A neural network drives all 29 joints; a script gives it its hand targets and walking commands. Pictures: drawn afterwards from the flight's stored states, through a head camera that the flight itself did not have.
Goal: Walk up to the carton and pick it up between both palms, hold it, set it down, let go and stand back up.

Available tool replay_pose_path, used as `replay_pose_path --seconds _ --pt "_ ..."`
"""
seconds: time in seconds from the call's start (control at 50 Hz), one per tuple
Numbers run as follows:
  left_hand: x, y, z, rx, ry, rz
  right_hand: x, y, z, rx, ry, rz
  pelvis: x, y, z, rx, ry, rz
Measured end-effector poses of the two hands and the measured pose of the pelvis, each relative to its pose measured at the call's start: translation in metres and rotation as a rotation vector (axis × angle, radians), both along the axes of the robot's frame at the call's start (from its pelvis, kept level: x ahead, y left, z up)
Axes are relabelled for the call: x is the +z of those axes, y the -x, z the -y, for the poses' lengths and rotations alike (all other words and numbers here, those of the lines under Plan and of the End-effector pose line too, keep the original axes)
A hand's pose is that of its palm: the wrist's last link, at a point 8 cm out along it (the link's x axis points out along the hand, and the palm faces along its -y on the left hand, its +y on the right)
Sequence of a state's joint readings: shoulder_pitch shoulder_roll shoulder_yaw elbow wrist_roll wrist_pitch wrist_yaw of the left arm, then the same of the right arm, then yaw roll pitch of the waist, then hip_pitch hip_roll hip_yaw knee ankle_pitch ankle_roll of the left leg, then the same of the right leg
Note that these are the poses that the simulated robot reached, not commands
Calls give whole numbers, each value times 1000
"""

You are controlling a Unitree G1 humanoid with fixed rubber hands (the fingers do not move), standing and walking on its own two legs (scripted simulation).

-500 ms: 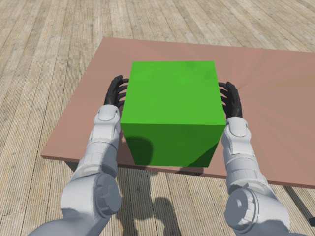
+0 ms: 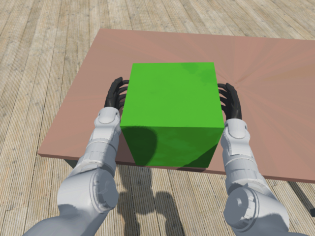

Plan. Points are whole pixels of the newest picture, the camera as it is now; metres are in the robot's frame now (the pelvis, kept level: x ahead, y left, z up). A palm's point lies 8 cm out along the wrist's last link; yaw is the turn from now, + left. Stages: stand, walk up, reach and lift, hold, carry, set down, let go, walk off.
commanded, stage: set down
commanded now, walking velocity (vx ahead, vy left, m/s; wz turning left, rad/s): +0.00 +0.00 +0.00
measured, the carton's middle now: (172, 117) +0.43 -0.01 +0.01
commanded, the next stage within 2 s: none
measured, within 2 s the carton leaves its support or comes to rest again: rests again in 0.04 s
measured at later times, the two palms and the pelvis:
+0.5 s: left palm (114, 108) +0.43 +0.14 +0.06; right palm (233, 118) +0.40 -0.17 +0.06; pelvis -0.01 +0.00 +0.00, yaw +0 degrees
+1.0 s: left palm (116, 108) +0.43 +0.14 +0.06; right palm (234, 121) +0.39 -0.17 +0.05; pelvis -0.01 +0.00 +0.00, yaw +0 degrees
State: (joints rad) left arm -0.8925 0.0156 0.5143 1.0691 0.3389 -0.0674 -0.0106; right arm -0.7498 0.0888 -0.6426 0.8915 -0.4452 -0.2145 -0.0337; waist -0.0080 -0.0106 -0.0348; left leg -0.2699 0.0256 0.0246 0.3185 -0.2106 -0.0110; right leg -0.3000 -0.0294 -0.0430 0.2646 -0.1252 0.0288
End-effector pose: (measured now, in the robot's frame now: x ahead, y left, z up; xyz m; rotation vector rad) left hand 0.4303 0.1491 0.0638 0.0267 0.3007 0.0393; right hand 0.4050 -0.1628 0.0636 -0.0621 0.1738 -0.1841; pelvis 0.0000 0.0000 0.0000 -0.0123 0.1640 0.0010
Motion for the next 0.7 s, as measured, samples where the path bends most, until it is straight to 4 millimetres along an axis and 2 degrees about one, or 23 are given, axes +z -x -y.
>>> replay_pose_path --seconds 0.32,0.7 --pt "-2 4 3 -5 10 10 -4 7 3 -11 2 0 0 8 0 0 -3 -8" --pt "-4 3 6 -7 21 21 -8 8 5 -14 11 -8 1 6 0 0 -3 1"
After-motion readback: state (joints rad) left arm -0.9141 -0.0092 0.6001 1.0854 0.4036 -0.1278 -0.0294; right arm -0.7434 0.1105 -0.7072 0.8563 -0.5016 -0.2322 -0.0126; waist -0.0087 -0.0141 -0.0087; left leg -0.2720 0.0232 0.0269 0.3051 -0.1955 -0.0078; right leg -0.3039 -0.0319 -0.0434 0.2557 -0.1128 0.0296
